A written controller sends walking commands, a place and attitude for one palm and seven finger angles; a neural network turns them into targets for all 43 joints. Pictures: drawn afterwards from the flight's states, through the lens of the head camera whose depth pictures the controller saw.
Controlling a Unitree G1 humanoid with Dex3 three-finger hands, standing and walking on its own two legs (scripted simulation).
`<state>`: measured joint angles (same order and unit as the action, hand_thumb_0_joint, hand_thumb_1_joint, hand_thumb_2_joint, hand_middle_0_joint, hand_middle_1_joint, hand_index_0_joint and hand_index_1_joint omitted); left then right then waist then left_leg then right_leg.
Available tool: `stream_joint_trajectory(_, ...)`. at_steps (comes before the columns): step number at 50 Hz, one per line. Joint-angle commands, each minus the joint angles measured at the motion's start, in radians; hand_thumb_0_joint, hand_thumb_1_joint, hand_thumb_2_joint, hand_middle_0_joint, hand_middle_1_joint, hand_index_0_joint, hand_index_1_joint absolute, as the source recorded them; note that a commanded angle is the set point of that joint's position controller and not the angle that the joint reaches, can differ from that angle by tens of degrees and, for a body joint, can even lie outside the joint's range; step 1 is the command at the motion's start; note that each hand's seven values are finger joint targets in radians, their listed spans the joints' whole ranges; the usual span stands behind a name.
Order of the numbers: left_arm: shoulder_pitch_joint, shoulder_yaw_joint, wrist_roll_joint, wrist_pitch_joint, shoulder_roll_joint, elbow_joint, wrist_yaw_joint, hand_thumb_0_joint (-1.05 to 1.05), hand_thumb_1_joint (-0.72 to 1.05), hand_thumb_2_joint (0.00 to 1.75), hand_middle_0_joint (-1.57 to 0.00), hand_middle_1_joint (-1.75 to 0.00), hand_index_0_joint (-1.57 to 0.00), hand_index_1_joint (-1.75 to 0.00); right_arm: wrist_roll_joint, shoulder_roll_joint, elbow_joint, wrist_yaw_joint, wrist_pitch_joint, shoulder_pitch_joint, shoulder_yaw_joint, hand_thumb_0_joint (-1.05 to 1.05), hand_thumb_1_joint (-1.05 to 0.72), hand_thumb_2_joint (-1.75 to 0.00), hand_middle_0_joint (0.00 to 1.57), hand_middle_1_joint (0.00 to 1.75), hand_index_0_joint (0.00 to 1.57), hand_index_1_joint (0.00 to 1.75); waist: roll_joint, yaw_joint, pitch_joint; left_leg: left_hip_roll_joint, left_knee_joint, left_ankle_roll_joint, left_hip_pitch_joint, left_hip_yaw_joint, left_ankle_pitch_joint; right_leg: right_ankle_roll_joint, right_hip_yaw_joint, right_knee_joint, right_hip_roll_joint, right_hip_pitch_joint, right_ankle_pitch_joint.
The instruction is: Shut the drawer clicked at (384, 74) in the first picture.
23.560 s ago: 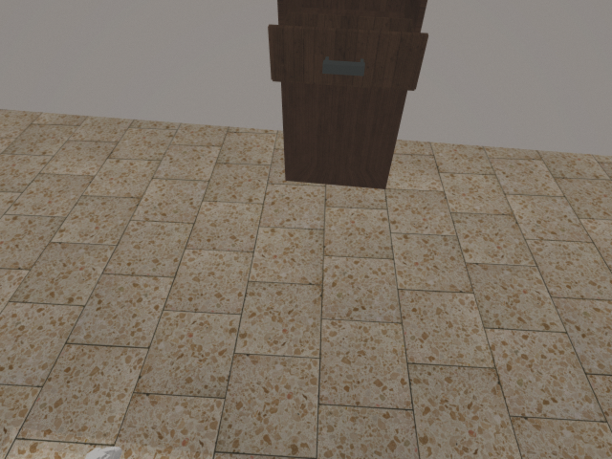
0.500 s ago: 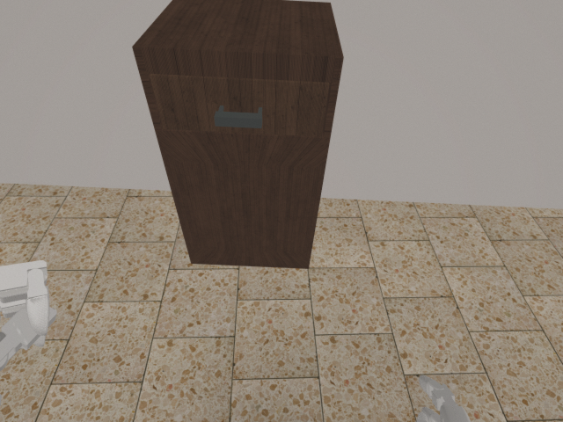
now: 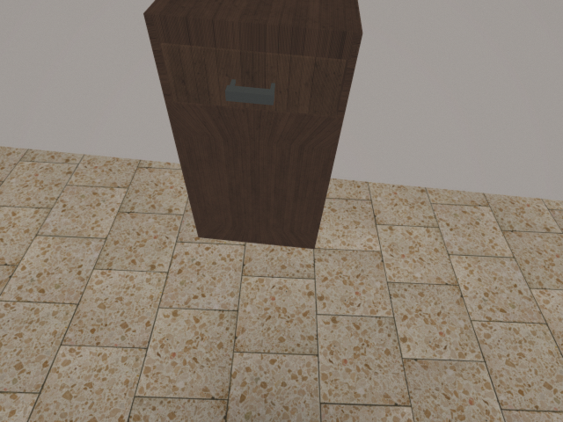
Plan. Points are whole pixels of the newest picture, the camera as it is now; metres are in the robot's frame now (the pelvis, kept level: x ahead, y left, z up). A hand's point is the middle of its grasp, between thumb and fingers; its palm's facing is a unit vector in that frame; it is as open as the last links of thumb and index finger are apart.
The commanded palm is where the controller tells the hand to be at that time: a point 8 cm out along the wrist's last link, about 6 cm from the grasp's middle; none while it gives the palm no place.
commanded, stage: let the arm hang, fingers relaxed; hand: left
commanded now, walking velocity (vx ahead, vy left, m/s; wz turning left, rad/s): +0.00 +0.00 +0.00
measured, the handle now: (251, 90) +0.87 +0.14 -0.01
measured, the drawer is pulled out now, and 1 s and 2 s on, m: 0.00 0.00 0.00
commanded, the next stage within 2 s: look to check the result in 0.64 s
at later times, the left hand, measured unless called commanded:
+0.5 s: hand out of the picture +0.03 +0.16 -0.17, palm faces +0.02 -0.98 -0.19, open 7.3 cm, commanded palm none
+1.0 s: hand out of the picture +0.00 +0.15 -0.17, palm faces +0.04 -0.98 -0.18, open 7.4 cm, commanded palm none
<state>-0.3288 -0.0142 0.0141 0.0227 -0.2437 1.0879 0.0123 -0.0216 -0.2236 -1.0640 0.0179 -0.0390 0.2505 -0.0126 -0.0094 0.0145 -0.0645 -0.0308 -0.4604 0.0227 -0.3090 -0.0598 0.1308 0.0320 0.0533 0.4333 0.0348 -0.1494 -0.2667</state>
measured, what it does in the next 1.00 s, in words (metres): stands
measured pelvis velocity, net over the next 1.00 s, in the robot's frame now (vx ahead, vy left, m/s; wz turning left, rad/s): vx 0.03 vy -0.02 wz -0.01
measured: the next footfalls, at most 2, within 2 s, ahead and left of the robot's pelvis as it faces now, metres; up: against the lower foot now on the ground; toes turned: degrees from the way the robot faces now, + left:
none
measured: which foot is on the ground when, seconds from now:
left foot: down 0.00-1.00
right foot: down 0.00-1.00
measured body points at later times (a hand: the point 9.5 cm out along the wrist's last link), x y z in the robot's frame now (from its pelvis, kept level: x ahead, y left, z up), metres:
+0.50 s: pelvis +0.02 -0.01 +0.00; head +0.02 -0.01 +0.45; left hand +0.03 +0.21 -0.16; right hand +0.00 -0.22 -0.16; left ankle +0.07 +0.10 -0.74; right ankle -0.02 -0.10 -0.74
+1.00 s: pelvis +0.03 -0.02 +0.00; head +0.04 -0.02 +0.45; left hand +0.00 +0.20 -0.16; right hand +0.02 -0.23 -0.16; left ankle +0.07 +0.10 -0.74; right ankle -0.02 -0.10 -0.74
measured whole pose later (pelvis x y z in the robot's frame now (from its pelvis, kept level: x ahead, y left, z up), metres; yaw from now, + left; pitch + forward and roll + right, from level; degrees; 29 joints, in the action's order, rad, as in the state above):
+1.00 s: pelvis +0.03 -0.02 +0.00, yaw -1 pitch -2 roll +0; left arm -0.31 -0.01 0.00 -0.01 -0.13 1.15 0.04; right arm -0.02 -0.14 -1.14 0.04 -0.01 0.26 -0.01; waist 0.01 0.00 -0.06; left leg -0.02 -0.45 0.00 -0.25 -0.05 0.17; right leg 0.05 0.04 0.41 0.05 -0.09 -0.29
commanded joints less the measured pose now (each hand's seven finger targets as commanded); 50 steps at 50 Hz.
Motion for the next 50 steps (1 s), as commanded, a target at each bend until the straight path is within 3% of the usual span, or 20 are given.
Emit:
stream_joint_trajectory(1, 0.009, -0.008, -0.007, -0.029, -0.106, -0.004, 0.003, 0.00, 0.90, 0.90, -0.44, -0.56, -0.44, -0.56, 0.007, -0.121, 0.019, 0.015, 0.029, 0.020, -0.028, 0.00, -0.90, -0.90, 0.20, 0.30, 0.20, 0.30, 0.032, -0.026, 0.022, 0.101, 0.090, 0.026, 0.120, -0.105, 0.092, 0.051, -0.132, -0.153, -0.125, -0.117, -0.115)
stream_joint_trajectory(7, -0.021, -0.004, -0.009, -0.029, -0.088, 0.039, 0.013, 0.00, 0.90, 0.90, -0.20, -0.30, -0.20, -0.30, 0.009, -0.093, -0.021, 0.018, 0.030, 0.056, -0.022, 0.00, -0.90, -0.90, 0.20, 0.30, 0.20, 0.30, -0.011, -0.022, -0.005, 0.101, 0.077, 0.027, 0.119, -0.084, 0.016, 0.047, -0.122, -0.154, -0.128, -0.111, -0.081)
stream_joint_trajectory(10, -0.021, -0.003, -0.010, -0.025, -0.070, 0.045, 0.016, 0.00, 0.90, 0.90, -0.20, -0.30, -0.20, -0.30, 0.007, -0.067, -0.038, 0.019, 0.028, 0.070, -0.016, 0.00, -0.90, -0.90, 0.20, 0.30, 0.20, 0.30, -0.004, -0.022, -0.040, 0.099, 0.092, 0.026, 0.098, -0.087, 0.047, 0.045, -0.119, -0.151, -0.123, -0.119, -0.111)
stream_joint_trajectory(23, -0.030, -0.010, -0.010, -0.031, -0.001, 0.035, 0.028, 0.00, 0.90, 0.90, -0.20, -0.30, -0.20, -0.30, 0.004, 0.003, -0.059, 0.025, 0.038, 0.095, -0.011, 0.00, -0.90, -0.90, 0.20, 0.30, 0.20, 0.30, 0.008, -0.017, -0.030, 0.098, 0.074, 0.021, 0.092, -0.066, -0.067, 0.032, -0.104, -0.123, -0.125, -0.069, 0.013)
stream_joint_trajectory(29, -0.027, -0.014, -0.010, -0.031, 0.005, 0.031, 0.028, 0.00, 0.90, 0.90, -0.20, -0.30, -0.20, -0.30, 0.004, 0.004, -0.055, 0.029, 0.039, 0.102, -0.012, 0.00, -0.90, -0.90, 0.20, 0.30, 0.20, 0.30, 0.045, -0.019, -0.031, 0.101, 0.078, 0.022, 0.089, -0.070, -0.061, 0.034, -0.108, -0.122, -0.119, -0.058, 0.016)
stream_joint_trajectory(39, -0.042, -0.012, -0.011, -0.036, 0.010, 0.037, 0.030, 0.00, 0.90, 0.90, -0.20, -0.30, -0.20, -0.30, 0.008, 0.003, -0.057, 0.032, 0.039, 0.101, -0.015, 0.00, -0.90, -0.90, 0.20, 0.30, 0.20, 0.30, -0.003, -0.021, -0.011, 0.104, 0.059, 0.023, 0.126, -0.056, -0.099, 0.028, -0.109, -0.129, -0.124, -0.051, 0.076)
stream_joint_trajectory(50, -0.044, -0.012, -0.011, -0.037, 0.003, 0.040, 0.031, 0.00, 0.90, 0.90, -0.20, -0.30, -0.20, -0.30, 0.008, -0.006, -0.058, 0.033, 0.038, 0.086, -0.015, 0.00, -0.90, -0.90, 0.20, 0.30, 0.20, 0.30, 0.018, -0.024, -0.019, 0.104, 0.053, 0.020, 0.131, -0.051, -0.096, 0.021, -0.111, -0.138, -0.125, -0.051, 0.084)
